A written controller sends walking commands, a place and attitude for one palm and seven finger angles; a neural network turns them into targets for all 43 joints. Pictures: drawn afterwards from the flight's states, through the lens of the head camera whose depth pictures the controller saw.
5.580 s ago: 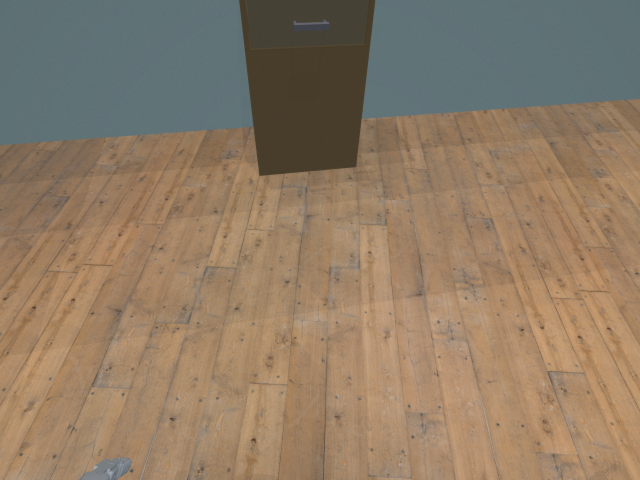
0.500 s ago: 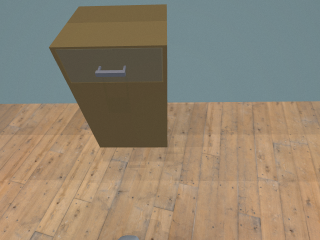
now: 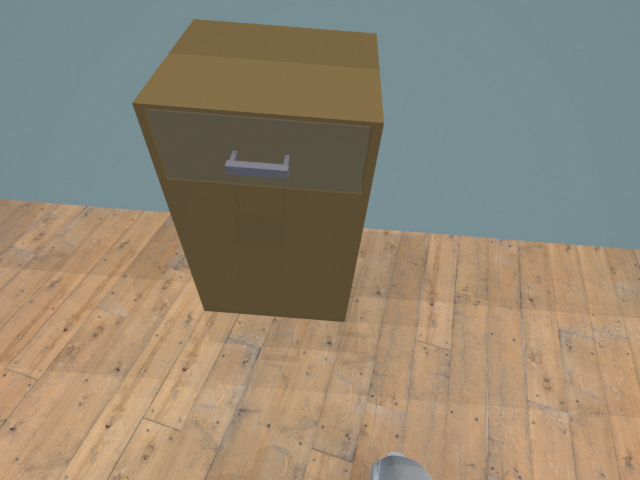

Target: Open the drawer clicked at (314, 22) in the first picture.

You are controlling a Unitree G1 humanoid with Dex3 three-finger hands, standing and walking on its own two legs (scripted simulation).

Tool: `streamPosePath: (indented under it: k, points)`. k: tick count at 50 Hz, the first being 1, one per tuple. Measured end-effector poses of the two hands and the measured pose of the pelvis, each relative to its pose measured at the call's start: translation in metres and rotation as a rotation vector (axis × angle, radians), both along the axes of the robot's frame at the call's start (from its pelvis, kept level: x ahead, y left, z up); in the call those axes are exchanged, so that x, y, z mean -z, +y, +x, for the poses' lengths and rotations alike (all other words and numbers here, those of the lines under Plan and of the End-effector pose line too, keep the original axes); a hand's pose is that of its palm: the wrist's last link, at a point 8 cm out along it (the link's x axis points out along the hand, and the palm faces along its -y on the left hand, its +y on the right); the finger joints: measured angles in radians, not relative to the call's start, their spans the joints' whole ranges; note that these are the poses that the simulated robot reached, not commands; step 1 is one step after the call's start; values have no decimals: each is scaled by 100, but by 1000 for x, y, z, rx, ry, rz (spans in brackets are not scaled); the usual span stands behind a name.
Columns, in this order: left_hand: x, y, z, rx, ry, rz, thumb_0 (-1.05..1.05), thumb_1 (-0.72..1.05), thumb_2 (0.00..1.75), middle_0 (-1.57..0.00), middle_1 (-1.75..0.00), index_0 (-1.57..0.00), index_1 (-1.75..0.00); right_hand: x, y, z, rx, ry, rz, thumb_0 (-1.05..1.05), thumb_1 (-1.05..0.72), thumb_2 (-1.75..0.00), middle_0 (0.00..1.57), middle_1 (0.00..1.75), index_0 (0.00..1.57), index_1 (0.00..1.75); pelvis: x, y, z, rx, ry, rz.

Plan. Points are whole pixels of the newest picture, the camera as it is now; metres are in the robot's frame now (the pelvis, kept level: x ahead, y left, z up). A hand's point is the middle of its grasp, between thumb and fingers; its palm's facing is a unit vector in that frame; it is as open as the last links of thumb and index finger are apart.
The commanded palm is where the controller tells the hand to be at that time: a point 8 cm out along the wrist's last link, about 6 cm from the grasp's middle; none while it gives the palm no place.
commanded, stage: take the last steps up to it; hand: left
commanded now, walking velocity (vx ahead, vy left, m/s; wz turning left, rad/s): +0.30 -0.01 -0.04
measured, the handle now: (259, 163) +0.73 +0.17 -0.06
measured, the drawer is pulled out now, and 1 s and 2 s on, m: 0.00 0.00 0.00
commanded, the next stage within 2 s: come to a stop and stand still in 0.38 s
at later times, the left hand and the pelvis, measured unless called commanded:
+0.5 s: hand (224, 444) +0.20 +0.15 -0.16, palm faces +0.05 -0.97 -0.23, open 7.2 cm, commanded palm none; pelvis +0.16 -0.04 +0.00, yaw +0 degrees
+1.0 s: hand (226, 416) +0.24 +0.16 -0.17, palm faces +0.00 -0.96 -0.28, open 7.4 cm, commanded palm none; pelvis +0.18 -0.05 -0.01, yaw -3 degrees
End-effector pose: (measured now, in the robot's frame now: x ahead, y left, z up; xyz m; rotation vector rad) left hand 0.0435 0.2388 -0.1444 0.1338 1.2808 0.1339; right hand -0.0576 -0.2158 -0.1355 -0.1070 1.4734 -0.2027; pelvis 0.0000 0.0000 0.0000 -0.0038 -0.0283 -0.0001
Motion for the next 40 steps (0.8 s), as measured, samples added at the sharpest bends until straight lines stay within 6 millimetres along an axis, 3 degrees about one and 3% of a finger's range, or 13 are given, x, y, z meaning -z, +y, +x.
streamPosePath:
  k: [7, 10, 12, 16, 19, 23, 27, 33, 36, 40]
  points:
    - [1, -36, 119, 108, -107, 0, 0, 91, 90, -20, -29, -20, -29, 13, 0, -14, 99, 152, 41, 1, -91, -90, 20, 30, 20, 30, 14, -18, 54, 15, 3, 14]
    - [4, -53, 164, 121, -187, 9, 0, 91, 90, -20, -29, -20, -29, 23, -8, -4, 116, 212, 66, 1, -91, -90, 20, 30, 20, 30, 25, -32, 82, 13, -4, 14]
    - [1, -60, 176, 103, -220, 9, 0, 91, 90, -20, -29, -20, -29, 25, -17, 16, 110, 208, 70, 1, -91, -90, 20, 30, 20, 30, 25, -39, 94, -1, -16, 13]
    - [-6, -66, 171, 49, -174, 14, 0, 91, 90, -20, -29, -20, -29, 25, -40, 85, 64, 100, 53, 1, -91, -90, 20, 30, 20, 30, 13, -46, 117, -7, -24, 13]
    - [-14, -56, 164, -1, -133, 55, -2, 94, 90, -21, -30, -21, -29, 21, -51, 147, 27, -18, 39, 1, -91, -90, 20, 30, 20, 30, 5, -48, 132, -9, -11, 10]
    - [-16, -46, 152, -10, -45, 69, -2, 95, 90, -21, -30, -21, -29, 14, -55, 219, -12, -150, 31, 1, -92, -90, 20, 30, 20, 30, -1, -46, 154, -3, 5, 8]
    - [-11, -42, 140, -44, 33, 42, -1, 93, 90, -20, -29, -20, -29, 7, -52, 275, -57, -218, 11, 1, -93, -90, 20, 30, 20, 30, -2, -37, 176, 2, 13, -1]
    - [12, -40, 133, -94, 144, -15, 0, 91, 90, -20, -29, -20, -29, 5, -29, 330, -115, -256, -21, 1, -93, -90, 20, 30, 20, 30, 7, -18, 207, 4, 5, -19]
    - [16, -41, 137, -91, 174, -34, 0, 91, 90, -20, -29, -20, -29, 1, -17, 344, -117, -253, -21, 0, -92, -90, 20, 30, 20, 30, 5, -15, 215, 20, 7, 1]
    - [14, -40, 148, -54, 197, -31, 0, 91, 90, -20, -29, -20, -29, 1, -14, 348, -89, -258, -21, 0, -92, -90, 20, 30, 20, 30, 4, -15, 211, 37, 20, 11]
